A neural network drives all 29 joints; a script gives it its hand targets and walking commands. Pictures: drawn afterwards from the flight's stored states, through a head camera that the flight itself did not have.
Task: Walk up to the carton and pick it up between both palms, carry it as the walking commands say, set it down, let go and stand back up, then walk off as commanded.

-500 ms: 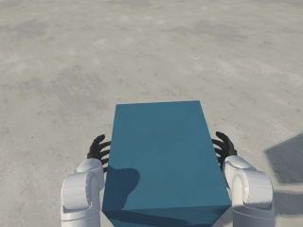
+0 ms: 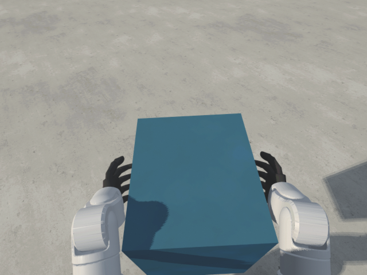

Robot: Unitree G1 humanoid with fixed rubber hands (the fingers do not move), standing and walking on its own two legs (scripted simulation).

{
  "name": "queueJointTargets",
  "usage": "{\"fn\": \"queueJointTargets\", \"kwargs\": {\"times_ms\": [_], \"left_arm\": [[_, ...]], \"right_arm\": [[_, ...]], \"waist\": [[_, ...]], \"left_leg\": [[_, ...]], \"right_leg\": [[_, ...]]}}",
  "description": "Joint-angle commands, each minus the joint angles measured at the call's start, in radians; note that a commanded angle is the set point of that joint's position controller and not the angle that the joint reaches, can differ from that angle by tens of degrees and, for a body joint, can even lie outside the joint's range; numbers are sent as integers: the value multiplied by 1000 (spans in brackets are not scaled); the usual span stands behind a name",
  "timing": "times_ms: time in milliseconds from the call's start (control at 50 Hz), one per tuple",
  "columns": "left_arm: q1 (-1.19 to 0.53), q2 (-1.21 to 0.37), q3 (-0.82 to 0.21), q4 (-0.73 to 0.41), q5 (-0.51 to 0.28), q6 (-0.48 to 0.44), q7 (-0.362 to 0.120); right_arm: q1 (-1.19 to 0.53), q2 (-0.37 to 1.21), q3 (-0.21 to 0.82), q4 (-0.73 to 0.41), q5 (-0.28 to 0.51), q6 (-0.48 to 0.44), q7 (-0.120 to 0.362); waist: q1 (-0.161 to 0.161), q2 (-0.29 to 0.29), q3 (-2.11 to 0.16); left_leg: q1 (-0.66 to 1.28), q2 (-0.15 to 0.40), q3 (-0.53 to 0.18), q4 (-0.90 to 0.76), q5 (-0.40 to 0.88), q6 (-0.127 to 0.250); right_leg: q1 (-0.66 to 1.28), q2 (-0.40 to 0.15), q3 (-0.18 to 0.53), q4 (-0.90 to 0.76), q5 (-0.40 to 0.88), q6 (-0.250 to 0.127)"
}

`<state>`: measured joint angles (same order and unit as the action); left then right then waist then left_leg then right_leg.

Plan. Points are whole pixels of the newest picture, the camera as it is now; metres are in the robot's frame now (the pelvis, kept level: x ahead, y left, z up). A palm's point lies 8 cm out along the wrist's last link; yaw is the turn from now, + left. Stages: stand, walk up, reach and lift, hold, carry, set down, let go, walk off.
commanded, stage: carry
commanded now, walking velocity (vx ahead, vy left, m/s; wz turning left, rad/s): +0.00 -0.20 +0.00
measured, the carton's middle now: (193, 199) +0.29 +0.00 +0.01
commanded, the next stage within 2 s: none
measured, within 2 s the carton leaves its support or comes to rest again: neither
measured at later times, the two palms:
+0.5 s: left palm (181, 220) +0.21 +0.02 +0.09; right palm (360, 212) +0.21 -0.29 +0.08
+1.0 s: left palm (261, 254) +0.15 -0.10 +0.09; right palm out of the picture +0.15 -0.41 +0.09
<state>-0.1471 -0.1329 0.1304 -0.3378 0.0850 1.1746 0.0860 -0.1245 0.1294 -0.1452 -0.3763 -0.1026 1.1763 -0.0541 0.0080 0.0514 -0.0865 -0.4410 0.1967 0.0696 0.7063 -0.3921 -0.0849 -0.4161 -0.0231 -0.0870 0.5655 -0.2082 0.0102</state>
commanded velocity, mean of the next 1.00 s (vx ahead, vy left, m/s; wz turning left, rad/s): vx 0.00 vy -0.20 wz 0.00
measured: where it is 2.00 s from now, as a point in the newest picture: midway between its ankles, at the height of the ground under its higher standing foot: outside the picture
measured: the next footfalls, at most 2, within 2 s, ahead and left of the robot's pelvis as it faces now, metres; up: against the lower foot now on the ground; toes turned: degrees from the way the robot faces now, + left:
left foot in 0.20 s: +0.01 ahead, +0.05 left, +0.00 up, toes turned +11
right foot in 0.48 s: +0.02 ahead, -0.26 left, +0.00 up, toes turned -5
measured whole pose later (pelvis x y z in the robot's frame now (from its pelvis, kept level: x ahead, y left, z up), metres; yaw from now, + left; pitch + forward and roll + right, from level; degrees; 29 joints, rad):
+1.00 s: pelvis -0.11 -0.26 +0.01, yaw +1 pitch +4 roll -2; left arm -0.13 -0.13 0.14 -0.38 0.09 1.20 0.09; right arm -0.11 0.13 -0.12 -0.38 -0.10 1.18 -0.06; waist 0.01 0.03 -0.08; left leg -0.36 0.18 0.11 0.57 -0.26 -0.06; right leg -0.43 -0.04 -0.07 0.66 -0.35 0.04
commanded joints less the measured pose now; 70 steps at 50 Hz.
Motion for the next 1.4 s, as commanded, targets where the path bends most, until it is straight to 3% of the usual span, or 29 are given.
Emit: {"fn": "queueJointTargets", "kwargs": {"times_ms": [0, 80, 160, 180, 200, 220, 280, 420, 460, 480, 500, 560, 700, 720, 740, 760, 780, 820, 860, 980, 1020, 1040, 1060, 1120, 1260, 1280, 1320, 1340, 1380], "left_arm": [[-427, -877, -739, -77, -381, 6, -262], [-448, -881, -727, -109, -359, -5, -246], [-395, -850, -714, -84, -333, -1, -237], [-391, -847, -717, -80, -333, 1, -236], [-398, -838, -719, -85, -329, 5, -236], [-450, -831, -743, -100, -338, 11, -239], [-503, -882, -787, -116, -389, 0, -247], [-430, -856, -761, -83, -401, 18, -249], [-414, -851, -745, -68, -395, 19, -255], [-414, -832, -748, -44, -375, 18, -260], [-422, -865, -743, -56, -384, 12, -266], [-462, -882, -745, -97, -380, -3, -261], [-398, -852, -724, -76, -341, -2, -240], [-389, -850, -726, -75, -341, 0, -239], [-396, -842, -728, -69, -339, 1, -239], [-449, -831, -743, -98, -343, 10, -241], [-475, -852, -769, -87, -357, 6, -241], [-509, -879, -789, -106, -386, -1, -245], [-526, -894, -795, -139, -407, -1, -248], [-441, -859, -763, -87, -398, 22, -252], [-423, -859, -748, -77, -394, 24, -257], [-420, -841, -750, -55, -376, 23, -261], [-423, -874, -747, -68, -388, 17, -266], [-464, -889, -746, -108, -378, -1, -260], [-392, -862, -729, -91, -340, -3, -236], [-383, -859, -730, -87, -340, 0, -236], [-450, -838, -751, -105, -340, 10, -239], [-487, -855, -771, -96, -355, 7, -241], [-520, -882, -789, -113, -384, 1, -247]], "right_arm": [[-495, 853, 765, -85, 392, 11, 239], [-545, 861, 786, -108, 436, 5, 252], [-477, 839, 761, -55, 422, 11, 255], [-467, 830, 741, -45, 414, 11, 258], [-425, 825, 719, -12, 402, 9, 261], [-409, 842, 724, 25, 393, 3, 261], [-464, 853, 747, -73, 408, -6, 258], [-391, 818, 714, -59, 355, 8, 229], [-382, 816, 712, -39, 338, 12, 226], [-401, 821, 727, -36, 339, 18, 227], [-453, 838, 741, -60, 360, 18, 230], [-530, 870, 781, -95, 412, 7, 245], [-472, 847, 757, -48, 420, 12, 251], [-466, 843, 741, -42, 415, 11, 254], [-450, 836, 719, -26, 409, 12, 258], [-410, 850, 712, 43, 392, 4, 259], [-430, 853, 738, -12, 405, 2, 262], [-464, 858, 744, -64, 411, -3, 259], [-475, 862, 738, -89, 400, -6, 248], [-391, 825, 709, -59, 353, 14, 228], [-386, 824, 709, -46, 340, 18, 226], [-409, 828, 725, -47, 342, 23, 226], [-448, 843, 742, -69, 362, 24, 227], [-532, 878, 782, -106, 417, 11, 243], [-471, 853, 758, -66, 431, 15, 252], [-465, 847, 740, -56, 424, 14, 254], [-415, 854, 718, 29, 403, 9, 260], [-439, 857, 740, -19, 416, 7, 262], [-474, 858, 740, -72, 415, 2, 258]], "waist": [[-2, -322, -329], [-10, -217, -302], [-25, -201, -307], [-25, -118, -293], [-34, 118, -257], [-27, 276, -218], [-23, 87, -202], [-22, 173, -261], [-16, 5, -273], [-18, -317, -265], [-6, -384, -298], [-5, -213, -287], [-19, -196, -307], [-18, -139, -300], [-26, 23, -277], [-24, 276, -202], [-26, 182, -185], [-24, 67, -194], [-19, 96, -200], [-22, 179, -249], [-17, -1, -273], [-19, -322, -271], [-5, -393, -312], [-3, -226, -298], [-17, -193, -308], [-15, -124, -295], [-21, 257, -196], [-24, 165, -177], [-20, 82, -181]], "left_leg": [[-115, -116, 42, 304, -282, 37], [-57, -125, 55, 239, -130, 89], [183, -133, 99, -209, 80, 112], [293, -50, -14, -328, 110, 114], [411, 220, -352, -404, 167, 184], [328, 376, -480, -423, 363, 289], [277, 241, -242, -359, 439, 247], [240, 115, -41, -203, 532, 142], [103, 35, 13, -40, 303, 54], [-107, -94, 91, 69, -55, 0], [-78, -90, 41, 203, -264, 22], [-110, -110, 23, 377, -177, 70], [172, -141, 101, -202, 61, 113], [278, -77, 21, -327, 111, 112], [405, 120, -229, -404, 65, 146], [350, 352, -477, -439, 245, 262], [308, 351, -426, -406, 368, 307], [301, 259, -259, -367, 456, 260], [295, 173, -115, -323, 559, 209], [254, 113, -34, -199, 554, 134], [109, 33, 18, -35, 307, 47], [-97, -93, 89, 76, -67, -6], [-68, -87, 34, 206, -279, 14], [-109, -107, 21, 365, -188, 63], [201, -135, 96, -227, 76, 112], [307, -59, -5, -340, 104, 113], [329, 363, -483, -447, 238, 280], [293, 344, -421, -413, 342, 313], [296, 250, -244, -372, 423, 249]], "right_leg": [[316, -278, 265, -133, 555, -201], [212, -212, 158, -141, 282, -177], [140, -170, 128, -126, 141, -157], [46, -133, 109, -47, 68, -111], [-194, -63, 54, 115, -81, -42], [-247, -25, 34, 261, -291, -19], [-223, -60, 118, 399, -172, -2], [76, 30, -50, -57, -107, 23], [273, -93, 82, -244, 65, 7], [325, -289, 332, -243, 337, -95], [279, -292, 290, -191, 410, -172], [228, -244, 197, -170, 283, -181], [180, -182, 147, -177, 140, -163], [106, -150, 129, -125, 82, -119], [-83, -109, 103, 11, 2, -63], [-244, -14, 5, 164, -241, -18], [-247, -53, 98, 305, -246, -16], [-229, -49, 119, 398, -167, 1], [-178, -41, 70, 313, -135, 26], [78, 29, -52, -69, -87, 28], [285, -99, 83, -239, 107, 11], [340, -292, 326, -229, 399, -93], [304, -293, 287, -176, 467, -169], [258, -247, 199, -160, 334, -180], [172, -180, 143, -180, 119, -154], [88, -145, 125, -116, 55, -109], [-224, -22, 16, 181, -250, -14], [-226, -55, 102, 310, -237, -12], [-216, -58, 114, 377, -163, 3]]}}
